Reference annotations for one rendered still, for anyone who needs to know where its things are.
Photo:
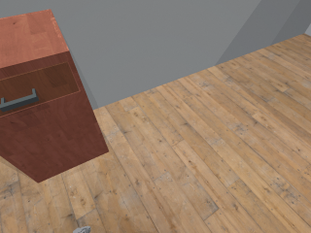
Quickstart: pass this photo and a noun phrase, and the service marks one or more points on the handle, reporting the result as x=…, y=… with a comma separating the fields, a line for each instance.
x=6, y=106

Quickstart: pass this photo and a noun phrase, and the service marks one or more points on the drawer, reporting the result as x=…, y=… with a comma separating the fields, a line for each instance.
x=50, y=82

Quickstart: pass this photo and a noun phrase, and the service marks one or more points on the cabinet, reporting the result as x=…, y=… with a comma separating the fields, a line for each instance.
x=52, y=137

